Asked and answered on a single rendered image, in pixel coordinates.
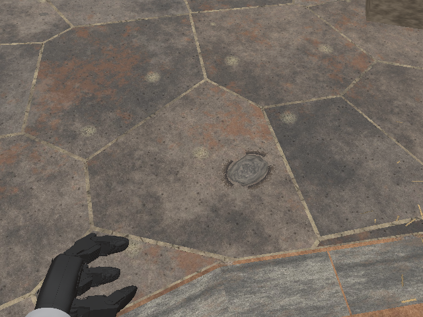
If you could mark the robot left hand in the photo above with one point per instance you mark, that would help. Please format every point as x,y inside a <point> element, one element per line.
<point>69,276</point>

